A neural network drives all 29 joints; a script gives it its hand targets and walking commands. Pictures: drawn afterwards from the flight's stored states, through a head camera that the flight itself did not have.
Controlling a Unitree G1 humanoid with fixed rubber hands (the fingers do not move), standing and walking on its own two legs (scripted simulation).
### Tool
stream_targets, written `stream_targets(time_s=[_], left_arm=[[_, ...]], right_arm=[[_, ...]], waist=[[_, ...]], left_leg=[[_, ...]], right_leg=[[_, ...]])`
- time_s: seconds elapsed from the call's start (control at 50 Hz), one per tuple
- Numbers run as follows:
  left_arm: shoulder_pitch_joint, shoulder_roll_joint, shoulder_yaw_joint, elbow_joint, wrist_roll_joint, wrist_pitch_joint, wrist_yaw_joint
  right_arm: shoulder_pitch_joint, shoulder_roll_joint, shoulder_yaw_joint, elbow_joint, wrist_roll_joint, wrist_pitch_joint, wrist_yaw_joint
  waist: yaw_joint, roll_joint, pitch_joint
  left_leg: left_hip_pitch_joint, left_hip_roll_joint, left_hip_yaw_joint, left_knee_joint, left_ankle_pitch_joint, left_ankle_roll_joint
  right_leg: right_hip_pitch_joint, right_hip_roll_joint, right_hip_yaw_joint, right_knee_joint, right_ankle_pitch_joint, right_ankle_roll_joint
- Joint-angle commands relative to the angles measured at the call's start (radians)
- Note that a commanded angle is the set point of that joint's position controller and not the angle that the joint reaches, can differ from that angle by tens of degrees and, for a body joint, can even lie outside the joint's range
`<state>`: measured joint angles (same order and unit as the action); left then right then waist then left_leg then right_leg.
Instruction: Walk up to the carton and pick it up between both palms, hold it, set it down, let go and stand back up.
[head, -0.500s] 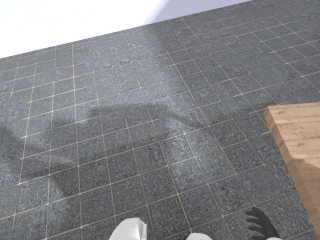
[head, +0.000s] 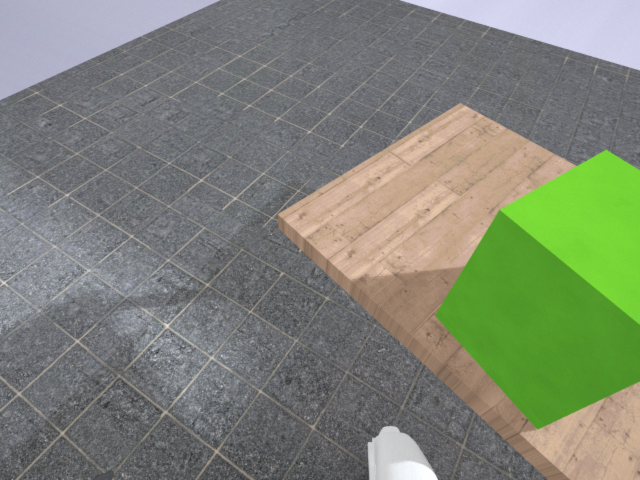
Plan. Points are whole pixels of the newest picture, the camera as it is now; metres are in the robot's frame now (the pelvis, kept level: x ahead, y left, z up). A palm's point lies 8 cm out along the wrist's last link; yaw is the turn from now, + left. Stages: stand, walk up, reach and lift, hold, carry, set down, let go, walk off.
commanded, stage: walk up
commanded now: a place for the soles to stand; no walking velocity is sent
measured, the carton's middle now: (571, 292) +0.32 -0.34 +0.05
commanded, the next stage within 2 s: none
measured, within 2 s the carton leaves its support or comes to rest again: neither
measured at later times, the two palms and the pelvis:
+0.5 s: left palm (144, 422) +0.21 +0.23 -0.11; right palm out of the picture +0.06 -0.30 -0.14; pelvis +0.05 -0.01 -0.02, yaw -23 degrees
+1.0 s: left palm (156, 393) +0.26 +0.23 -0.13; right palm out of the picture -0.13 -0.15 -0.10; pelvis +0.05 +0.05 +0.00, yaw -45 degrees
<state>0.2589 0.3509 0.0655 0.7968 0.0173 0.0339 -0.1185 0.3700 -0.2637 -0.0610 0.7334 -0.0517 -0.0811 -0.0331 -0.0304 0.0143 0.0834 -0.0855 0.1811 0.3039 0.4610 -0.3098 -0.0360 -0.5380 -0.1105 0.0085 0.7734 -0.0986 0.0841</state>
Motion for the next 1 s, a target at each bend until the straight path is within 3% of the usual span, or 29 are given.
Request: stream_targets(time_s=[0.0,0.04,0.06,0.08,0.1,0.12,0.14,0.16,0.18,0.22,0.28,0.32,0.36,0.38,0.44,0.48,0.54,0.56,0.58,0.6,0.62,0.64,0.68,0.7,0.74,0.76,0.8,0.88,0.98], left_arm=[[-0.077,-0.021,-0.021,-0.068,0.007,-0.043,0.022],[0.033,0.005,-0.021,-0.021,0.011,-0.044,0.034],[0.093,0.045,-0.003,0.005,0.015,-0.049,0.046],[0.222,0.096,0.016,0.032,0.019,-0.056,0.061],[0.295,0.188,0.041,0.047,0.011,-0.059,0.081],[0.296,0.242,0.055,0.037,-0.004,-0.051,0.099],[0.260,0.248,0.053,0.021,-0.022,-0.036,0.120],[0.190,0.215,0.047,0.006,-0.028,-0.031,0.133],[0.092,0.145,0.034,-0.010,-0.032,-0.030,0.140],[0.003,0.103,0.021,-0.005,-0.021,-0.037,0.143],[-0.012,0.066,0.014,0.003,-0.027,-0.034,0.128],[-0.048,0.089,0.024,0.000,-0.026,-0.023,0.118],[-0.064,0.101,0.032,-0.033,0.012,-0.015,0.114],[-0.077,0.091,0.029,-0.032,0.023,-0.012,0.110],[-0.054,0.095,0.039,-0.044,0.023,0.002,0.104],[-0.049,0.111,0.041,-0.054,0.024,0.008,0.102],[-0.044,0.109,0.043,-0.058,0.008,0.020,0.104],[-0.005,0.078,0.038,-0.054,-0.006,0.021,0.105],[-0.005,0.049,0.030,-0.073,-0.008,0.016,0.111],[-0.061,0.089,0.041,-0.089,0.025,0.014,0.118],[-0.038,0.110,0.050,-0.086,0.043,0.014,0.114],[-0.001,0.093,0.054,-0.057,0.041,0.007,0.112],[0.088,0.070,0.044,-0.039,0.038,0.004,0.098],[0.099,0.062,0.042,-0.035,0.038,0.000,0.093],[0.100,0.056,0.026,-0.044,0.020,-0.012,0.094],[0.089,0.048,0.021,-0.043,0.019,-0.015,0.098],[0.068,0.029,0.007,-0.059,0.012,-0.010,0.102],[0.062,0.034,-0.005,-0.050,0.020,-0.011,0.105],[0.078,-0.026,-0.036,-0.022,0.029,-0.035,0.107]], right_arm=[[0.012,-0.186,-0.046,-0.020,0.017,0.004,0.028],[-0.031,-0.198,-0.055,-0.013,0.010,0.018,0.032],[-0.029,-0.188,-0.056,-0.009,0.013,0.025,0.039],[0.004,-0.157,-0.041,-0.008,0.010,0.032,0.045],[0.044,-0.088,-0.022,-0.026,-0.001,0.044,0.058],[0.050,-0.065,-0.020,-0.046,0.001,0.062,0.057],[0.064,-0.073,-0.028,-0.074,0.025,0.068,0.061],[0.044,-0.090,-0.024,-0.078,0.024,0.066,0.062],[0.043,-0.098,-0.020,-0.054,0.029,0.072,0.064],[0.046,-0.094,-0.016,-0.030,0.017,0.075,0.058],[0.055,-0.117,-0.033,-0.001,0.014,0.095,0.054],[0.022,-0.100,-0.027,-0.002,0.021,0.101,0.039],[-0.026,-0.124,-0.020,-0.047,0.007,0.102,0.024],[-0.039,-0.111,-0.017,-0.052,0.010,0.098,0.018],[-0.069,-0.101,-0.005,-0.080,0.027,0.100,0.008],[-0.024,-0.098,-0.002,-0.078,0.032,0.092,0.002],[0.023,-0.088,-0.001,-0.089,0.048,0.071,-0.004],[0.019,-0.129,-0.011,-0.095,0.036,0.063,-0.004],[0.001,-0.232,-0.032,-0.121,0.031,0.062,-0.004],[-0.068,-0.299,-0.049,-0.114,0.016,0.072,-0.010],[-0.133,-0.236,-0.024,-0.132,0.029,0.072,-0.015],[-0.176,-0.168,0.001,-0.148,0.036,0.063,-0.017],[-0.180,-0.165,-0.002,-0.127,0.018,0.055,-0.012],[-0.167,-0.155,-0.005,-0.130,0.015,0.056,-0.003],[-0.104,-0.157,-0.016,-0.116,0.022,0.057,0.012],[-0.052,-0.139,-0.010,-0.098,0.023,0.058,0.014],[0.027,-0.156,-0.021,-0.064,0.021,0.065,0.019],[0.109,-0.161,-0.012,-0.012,0.022,0.066,0.010],[0.102,-0.152,0.001,0.039,0.002,0.063,0.017]], waist=[[-0.013,0.230,0.034],[0.053,0.193,-0.035],[0.089,0.130,-0.109],[0.152,0.034,-0.187],[0.155,-0.138,-0.233],[0.123,-0.119,-0.215],[0.139,-0.168,-0.290],[0.124,-0.177,-0.216],[0.094,-0.180,-0.122],[0.041,-0.166,-0.057],[0.029,-0.112,-0.065],[0.022,-0.139,-0.065],[0.028,-0.230,-0.053],[0.035,-0.241,-0.095],[0.049,-0.239,-0.079],[0.044,-0.228,-0.122],[0.011,-0.150,-0.132],[0.025,-0.005,-0.112],[-0.015,0.193,-0.081],[-0.021,0.213,0.013],[0.024,0.085,0.098],[0.061,0.017,0.099],[0.102,0.105,0.048],[0.079,0.128,0.023],[0.025,0.200,-0.010],[0.009,0.170,0.001],[-0.040,0.234,-0.012],[-0.054,0.161,0.031],[-0.021,0.148,0.064]], left_leg=[[-0.125,0.125,-0.014,-0.091,0.277,0.144],[-0.118,0.139,-0.020,0.039,0.256,0.132],[-0.108,0.105,0.007,0.198,0.278,0.113],[-0.185,0.047,0.006,0.411,0.157,0.080],[-0.412,-0.032,-0.071,0.613,-0.290,0.054],[-0.537,-0.073,-0.221,0.732,-0.394,0.042],[-0.581,-0.084,-0.282,0.734,-0.352,0.035],[-0.581,-0.064,-0.310,0.727,-0.284,0.039],[-0.563,-0.062,-0.331,0.683,-0.183,0.049],[-0.456,-0.070,-0.339,0.591,-0.111,0.062],[-0.350,-0.138,-0.316,0.575,-0.054,0.050],[-0.314,-0.162,-0.290,0.566,-0.034,0.047],[-0.281,-0.209,-0.287,0.561,-0.022,0.053],[-0.305,-0.215,-0.284,0.488,-0.035,0.053],[-0.267,-0.245,-0.260,0.394,-0.072,0.043],[-0.226,-0.244,-0.276,0.292,-0.090,0.042],[-0.077,-0.207,-0.322,0.007,-0.021,0.049],[-0.019,-0.129,-0.418,-0.046,-0.108,0.054],[-0.038,0.117,-0.723,-0.204,-0.332,0.129],[-0.274,0.319,-0.892,-0.289,-0.477,0.256],[-0.352,0.268,-0.814,-0.284,-0.409,0.209],[-0.327,0.158,-0.633,-0.249,-0.266,0.135],[-0.316,0.046,-0.459,-0.214,-0.241,0.052],[-0.259,0.033,-0.431,-0.218,-0.245,0.041],[-0.129,0.026,-0.380,-0.202,-0.269,0.051],[-0.078,0.036,-0.404,-0.213,-0.296,0.050],[0.025,0.077,-0.422,-0.247,-0.412,0.065],[0.036,0.138,-0.446,-0.281,-0.443,0.064],[-0.065,0.143,-0.302,-0.269,-0.382,0.138]], right_leg=[[0.118,0.100,-0.224,-0.117,0.020,-0.015],[0.228,0.113,-0.205,-0.161,-0.027,-0.035],[0.329,0.126,-0.175,-0.210,-0.015,-0.047],[0.488,0.086,-0.078,-0.266,0.063,-0.073],[0.675,-0.080,0.185,-0.264,0.211,-0.114],[0.712,-0.166,0.384,-0.276,0.252,-0.130],[0.719,-0.215,0.484,-0.401,0.104,-0.180],[0.601,-0.200,0.501,-0.464,-0.037,-0.174],[0.501,-0.148,0.424,-0.482,-0.142,-0.162],[0.305,-0.101,0.334,-0.483,-0.109,-0.176],[0.185,-0.053,0.294,-0.450,0.037,-0.178],[0.099,-0.035,0.246,-0.405,0.077,-0.220],[0.097,-0.003,0.288,-0.366,0.115,-0.234],[0.170,-0.003,0.305,-0.353,0.133,-0.251],[0.171,0.004,0.423,-0.403,-0.033,-0.236],[0.220,-0.010,0.485,-0.403,-0.037,-0.217],[0.167,0.025,0.518,-0.372,-0.239,-0.143],[0.074,0.104,0.434,-0.288,-0.372,-0.106],[-0.064,0.279,0.260,-0.025,-0.407,-0.054],[-0.094,0.210,0.169,0.269,-0.459,-0.042],[-0.065,0.175,0.235,0.327,-0.411,-0.053],[-0.061,0.196,0.248,0.343,-0.317,-0.063],[-0.004,0.202,0.208,0.398,-0.217,-0.067],[-0.019,0.197,0.164,0.397,-0.199,-0.057],[-0.069,0.187,0.124,0.334,-0.208,-0.043],[-0.108,0.188,0.126,0.311,-0.202,-0.042],[-0.176,0.173,0.098,0.242,-0.241,-0.030],[-0.188,0.142,0.068,0.192,-0.265,-0.031],[-0.095,0.096,-0.008,0.067,-0.277,-0.053]])
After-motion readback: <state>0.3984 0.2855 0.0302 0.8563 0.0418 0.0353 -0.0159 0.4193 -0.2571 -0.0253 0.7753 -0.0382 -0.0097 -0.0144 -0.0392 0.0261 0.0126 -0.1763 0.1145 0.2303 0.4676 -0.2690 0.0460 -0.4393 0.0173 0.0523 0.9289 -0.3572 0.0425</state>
